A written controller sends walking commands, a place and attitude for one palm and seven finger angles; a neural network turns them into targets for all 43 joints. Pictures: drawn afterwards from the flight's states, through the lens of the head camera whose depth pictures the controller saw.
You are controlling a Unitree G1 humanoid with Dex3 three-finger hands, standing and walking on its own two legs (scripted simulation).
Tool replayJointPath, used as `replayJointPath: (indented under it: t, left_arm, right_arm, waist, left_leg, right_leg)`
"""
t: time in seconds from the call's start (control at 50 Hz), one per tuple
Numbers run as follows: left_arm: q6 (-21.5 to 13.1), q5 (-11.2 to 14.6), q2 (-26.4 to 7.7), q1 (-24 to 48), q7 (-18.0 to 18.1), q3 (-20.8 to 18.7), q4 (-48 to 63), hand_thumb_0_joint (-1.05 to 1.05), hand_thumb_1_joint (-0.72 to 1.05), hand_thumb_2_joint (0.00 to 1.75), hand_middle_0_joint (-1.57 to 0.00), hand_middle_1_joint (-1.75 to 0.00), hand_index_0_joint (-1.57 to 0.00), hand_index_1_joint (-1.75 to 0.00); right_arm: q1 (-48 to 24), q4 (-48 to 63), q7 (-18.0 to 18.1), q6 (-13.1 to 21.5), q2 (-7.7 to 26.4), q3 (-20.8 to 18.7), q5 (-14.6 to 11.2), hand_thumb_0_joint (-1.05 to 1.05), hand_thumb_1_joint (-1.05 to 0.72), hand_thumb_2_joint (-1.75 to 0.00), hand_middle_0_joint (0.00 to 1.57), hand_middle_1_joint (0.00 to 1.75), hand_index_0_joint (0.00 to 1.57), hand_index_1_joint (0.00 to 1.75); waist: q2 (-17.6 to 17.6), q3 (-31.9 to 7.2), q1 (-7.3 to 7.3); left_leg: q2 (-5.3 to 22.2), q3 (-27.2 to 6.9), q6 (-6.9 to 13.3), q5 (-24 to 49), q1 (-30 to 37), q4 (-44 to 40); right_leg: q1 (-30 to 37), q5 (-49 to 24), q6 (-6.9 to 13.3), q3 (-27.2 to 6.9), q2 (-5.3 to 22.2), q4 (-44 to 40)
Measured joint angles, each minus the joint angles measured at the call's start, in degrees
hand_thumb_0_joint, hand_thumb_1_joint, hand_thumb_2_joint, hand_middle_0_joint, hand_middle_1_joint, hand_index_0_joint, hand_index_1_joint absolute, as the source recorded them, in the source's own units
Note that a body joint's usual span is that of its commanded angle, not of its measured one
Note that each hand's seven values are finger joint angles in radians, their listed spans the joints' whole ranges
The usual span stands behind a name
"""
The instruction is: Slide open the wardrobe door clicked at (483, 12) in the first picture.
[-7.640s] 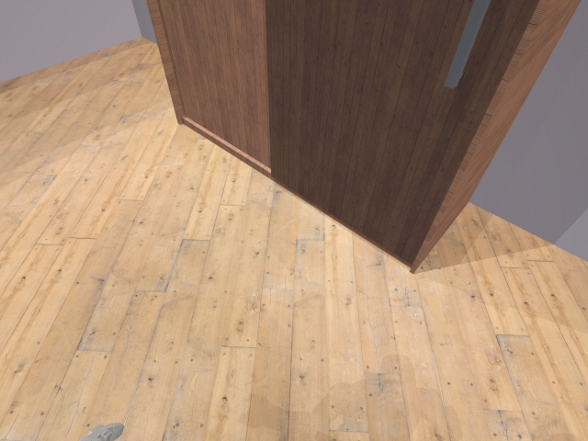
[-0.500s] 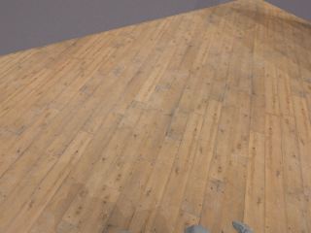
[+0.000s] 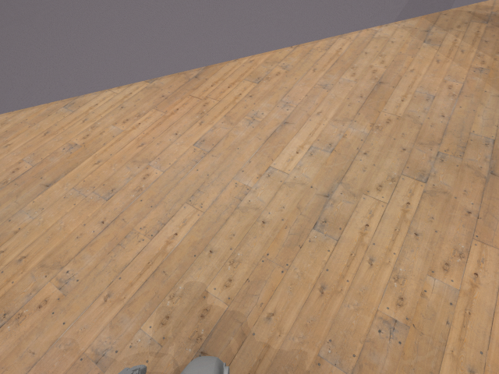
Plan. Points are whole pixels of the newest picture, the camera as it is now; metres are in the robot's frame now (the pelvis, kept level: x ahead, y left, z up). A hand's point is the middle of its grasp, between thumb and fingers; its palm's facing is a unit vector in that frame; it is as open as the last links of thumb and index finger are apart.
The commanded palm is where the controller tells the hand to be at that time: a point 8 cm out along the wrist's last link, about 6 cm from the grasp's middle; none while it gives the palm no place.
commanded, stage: turn to face it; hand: right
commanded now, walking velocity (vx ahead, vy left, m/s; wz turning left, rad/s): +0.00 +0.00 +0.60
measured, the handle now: out of the picture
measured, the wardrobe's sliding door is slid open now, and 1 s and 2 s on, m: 0.00 0.00 0.00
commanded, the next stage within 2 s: none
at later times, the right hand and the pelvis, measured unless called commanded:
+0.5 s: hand out of the picture +0.15 -0.10 -0.14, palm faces -0.27 +0.92 -0.29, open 7.4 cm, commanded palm none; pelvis -0.02 +0.07 +0.00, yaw +18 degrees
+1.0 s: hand (337, 369) +0.16 -0.14 -0.18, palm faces -0.49 +0.85 -0.21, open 7.4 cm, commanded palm none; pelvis +0.00 +0.02 +0.00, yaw +36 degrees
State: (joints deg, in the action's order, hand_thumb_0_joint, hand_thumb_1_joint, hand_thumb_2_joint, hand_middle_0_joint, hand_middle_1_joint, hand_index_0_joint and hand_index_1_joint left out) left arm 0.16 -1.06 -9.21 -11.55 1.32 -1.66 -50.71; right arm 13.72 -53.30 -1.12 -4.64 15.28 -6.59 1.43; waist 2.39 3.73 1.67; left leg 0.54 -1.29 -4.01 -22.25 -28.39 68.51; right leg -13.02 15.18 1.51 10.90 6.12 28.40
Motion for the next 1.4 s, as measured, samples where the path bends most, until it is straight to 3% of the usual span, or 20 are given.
replayJointPath:
  t: [0.1,0.18,0.22,0.26,0.28,0.32,0.38,0.52,0.7,0.78,0.82,0.84,0.88,0.96,1.02,1.16,1.26,1.3,1.34,1.4]
  left_arm:
    - [0.0,0.0,-0.3,-1.8,-0.3,-0.8,-1.4,0.00,0.91,0.90,-0.21,-0.30,-0.20,-0.30]
    - [0.3,-0.2,-1.2,-2.9,-0.7,-1.6,-2.6,0.00,0.91,0.90,-0.21,-0.30,-0.20,-0.30]
    - [0.5,-0.3,-2.0,-3.4,-0.9,-2.1,-3.2,0.00,0.91,0.90,-0.21,-0.30,-0.20,-0.30]
    - [0.8,-0.2,-2.9,-4.3,-1.0,-2.6,-3.7,0.00,0.91,0.90,-0.21,-0.30,-0.20,-0.30]
    - [1.0,0.0,-3.4,-4.9,-1.2,-2.8,-3.9,0.00,0.91,0.90,-0.21,-0.30,-0.20,-0.30]
    - [2.5,0.2,-4.6,-4.7,-1.0,-3.0,-4.5,0.01,0.91,0.90,-0.20,-0.30,-0.20,-0.30]
    - [4.0,0.2,-5.2,-4.0,-0.7,-3.2,-4.9,0.01,0.91,0.90,-0.20,-0.30,-0.20,-0.30]
    - [3.2,0.0,-4.6,-0.5,-0.8,-2.8,-3.1,0.01,0.91,0.90,-0.20,-0.30,-0.20,-0.30]
    - [3.0,0.4,-4.1,4.0,-0.4,-2.2,-1.3,0.01,0.91,0.90,-0.20,-0.30,-0.20,-0.30]
    - [2.3,0.9,-3.4,5.3,-0.1,-1.8,-0.1,0.01,0.91,0.90,-0.20,-0.30,-0.20,-0.30]
    - [1.6,1.2,-3.0,5.3,0.1,-1.4,0.6,0.01,0.91,0.90,-0.20,-0.30,-0.20,-0.30]
    - [1.0,1.1,-2.7,5.2,0.3,-1.2,0.8,0.01,0.91,0.90,-0.20,-0.30,-0.20,-0.30]
    - [0.8,0.8,-2.0,4.9,0.1,-0.6,1.2,0.00,0.91,0.90,-0.20,-0.30,-0.20,-0.30]
    - [0.9,0.2,-1.1,3.4,0.2,0.2,1.3,0.00,0.91,0.90,-0.20,-0.30,-0.20,-0.30]
    - [0.6,0.0,-0.8,2.0,0.2,0.2,0.9,0.00,0.91,0.90,-0.21,-0.30,-0.20,-0.30]
    - [0.3,0.0,-1.0,-1.3,-0.4,-0.5,-0.8,0.00,0.90,0.90,-0.21,-0.30,-0.20,-0.30]
    - [0.8,-0.3,-2.7,-3.0,-0.9,-1.7,-2.4,0.00,0.90,0.90,-0.21,-0.30,-0.20,-0.30]
    - [1.1,-0.1,-3.8,-4.1,-1.1,-2.2,-2.8,0.00,0.90,0.90,-0.21,-0.30,-0.20,-0.30]
    - [2.1,0.2,-5.1,-4.3,-1.1,-2.6,-3.5,0.01,0.91,0.90,-0.21,-0.30,-0.20,-0.30]
    - [3.7,0.3,-6.1,-3.7,-0.5,-2.8,-4.1,0.01,0.91,0.90,-0.20,-0.30,-0.20,-0.30]
  right_arm:
    - [-0.8,-0.1,-0.2,-0.7,-0.9,0.3,-0.1,0.01,-0.91,-0.90,0.19,0.30,0.20,0.29]
    - [-2.8,0.3,-0.2,-0.5,-1.9,0.9,-0.1,0.01,-0.91,-0.90,0.19,0.30,0.20,0.29]
    - [-4.0,0.8,-0.1,0.0,-2.5,1.2,-0.2,0.01,-0.91,-0.90,0.19,0.30,0.20,0.29]
    - [-4.8,1.6,-0.1,1.0,-2.9,1.6,-0.2,0.01,-0.91,-0.90,0.19,0.30,0.20,0.29]
    - [-5.0,2.0,0.1,1.8,-2.9,1.8,-0.1,0.01,-0.91,-0.90,0.19,0.30,0.20,0.29]
    - [-5.8,2.1,0.7,3.0,-3.7,2.4,-0.2,0.00,-0.91,-0.90,0.19,0.30,0.20,0.29]
    - [-5.5,2.4,1.5,3.4,-4.4,2.8,-0.5,0.00,-0.91,-0.90,0.20,0.30,0.20,0.29]
    - [-4.0,1.6,1.5,3.5,-4.4,3.2,-0.8,0.00,-0.91,-0.90,0.20,0.30,0.21,0.29]
    - [-1.0,0.5,1.3,2.9,-4.5,3.1,-0.3,0.00,-0.91,-0.90,0.20,0.30,0.21,0.30]
    - [-0.1,-0.1,1.5,2.2,-3.5,2.6,-0.2,0.00,-0.91,-0.90,0.20,0.30,0.21,0.30]
    - [0.2,-0.3,1.6,1.8,-2.7,2.2,-0.4,0.00,-0.91,-0.90,0.20,0.30,0.21,0.30]
    - [0.3,-0.4,1.6,1.5,-2.2,2.0,-0.7,0.00,-0.91,-0.90,0.20,0.30,0.21,0.29]
    - [-0.1,-0.7,1.4,1.0,-1.2,1.5,-0.8,0.01,-0.91,-0.90,0.20,0.30,0.21,0.29]
    - [-0.2,-0.6,0.5,0.6,0.1,0.6,0.0,0.01,-0.91,-0.90,0.20,0.30,0.20,0.29]
    - [-0.5,-0.3,0.0,0.4,0.7,0.3,0.0,0.01,-0.91,-0.90,0.19,0.30,0.20,0.29]
    - [-2.8,0.3,-0.2,-0.4,0.3,0.5,-0.2,0.01,-0.91,-0.90,0.19,0.30,0.20,0.29]
    - [-5.4,1.3,-0.4,0.2,-1.1,1.3,-0.3,0.01,-0.91,-0.90,0.19,0.30,0.20,0.29]
    - [-6.0,2.1,-0.4,1.2,-1.5,1.9,-0.3,0.01,-0.91,-0.90,0.19,0.30,0.20,0.29]
    - [-6.7,2.4,0.1,2.9,-2.2,2.5,-0.2,0.00,-0.91,-0.90,0.19,0.30,0.20,0.29]
    - [-6.6,2.7,1.1,3.6,-3.4,3.1,-0.6,0.00,-0.91,-0.90,0.19,0.30,0.20,0.29]
  waist:
    - [-1.2,0.2,-0.98]
    - [-2.5,0.9,-2.34]
    - [-3.4,1.1,-3.00]
    - [-4.2,1.0,-3.33]
    - [-4.5,0.6,-3.33]
    - [-6.1,0.8,-3.52]
    - [-6.3,0.4,-3.37]
    - [-4.7,0.0,-2.90]
    - [-3.2,0.2,-0.38]
    - [-1.7,0.2,0.70]
    - [-1.0,-0.1,0.87]
    - [-0.3,-0.2,0.74]
    - [1.0,0.2,0.96]
    - [0.9,0.4,0.91]
    - [0.3,0.5,0.62]
    - [-1.3,1.0,-0.89]
    - [-3.3,1.7,-2.62]
    - [-4.2,1.5,-3.02]
    - [-5.8,1.6,-3.25]
    - [-6.2,1.6,-3.62]
  left_leg:
    - [2.4,2.2,-0.5,-1.7,3.0,-8.1]
    - [2.8,4.6,0.3,-3.4,6.0,-17.1]
    - [2.3,5.7,1.1,-3.2,7.9,-22.1]
    - [1.6,6.7,2.2,1.8,11.3,-30.3]
    - [1.3,6.8,4.3,3.8,12.5,-33.5]
    - [0.1,6.4,6.6,2.5,11.5,-31.5]
    - [-0.7,4.9,7.1,3.2,12.5,-33.7]
    - [-3.1,0.7,8.2,8.1,14.6,-40.8]
    - [-6.3,-4.3,8.0,9.6,13.7,-41.7]
    - [-7.2,-6.8,7.0,9.7,12.5,-40.7]
    - [-7.9,-7.9,6.2,9.2,11.4,-39.2]
    - [-8.0,-8.5,5.7,8.5,10.5,-37.6]
    - [-7.7,-7.5,4.4,0.0,7.3,-28.4]
    - [-5.0,-2.8,1.6,-2.6,1.2,-7.8]
    - [-2.1,-1.4,0.3,-1.3,0.2,-2.4]
    - [2.3,1.6,-0.7,-2.0,3.1,-10.1]
    - [2.1,4.7,0.7,-2.7,7.7,-22.7]
    - [1.5,5.8,1.9,2.9,11.2,-31.4]
    - [0.0,5.6,5.1,2.8,11.2,-32.0]
    - [-0.7,4.5,6.6,2.4,11.8,-32.2]
  right_leg:
    - [1.0,0.2,-0.4,3.7,1.5,-0.4]
    - [0.7,1.2,-1.4,6.6,3.2,1.5]
    - [0.2,2.0,-2.2,8.0,4.2,3.3]
    - [-0.7,3.5,-3.3,9.1,5.5,6.4]
    - [-1.9,4.5,-4.0,9.0,6.2,9.3]
    - [-6.3,12.3,-5.2,2.6,5.6,19.6]
    - [-11.8,12.4,-5.8,-4.3,2.7,32.0]
    - [-15.6,4.6,-7.7,-9.3,1.0,33.5]
    - [-12.0,7.5,-7.2,-10.6,-2.3,23.5]
    - [-7.8,8.1,-6.0,-10.6,-4.4,14.1]
    - [-4.1,4.2,-5.3,-10.4,-5.1,5.8]
    - [-2.8,2.1,-3.3,-9.9,-5.3,2.9]
    - [-2.2,1.8,-0.7,-8.2,-5.4,3.0]
    - [0.5,1.6,0.0,-5.3,-3.5,0.6]
    - [1.8,1.2,0.0,-3.5,-2.4,-0.8]
    - [2.9,2.2,-0.9,1.3,0.1,-0.4]
    - [2.2,4.5,-2.7,4.9,2.7,3.4]
    - [1.1,6.4,-4.0,6.1,4.0,7.0]
    - [-2.8,11.2,-5.0,2.5,5.0,16.3]
    - [-9.3,14.9,-5.6,-4.6,2.3,30.9]
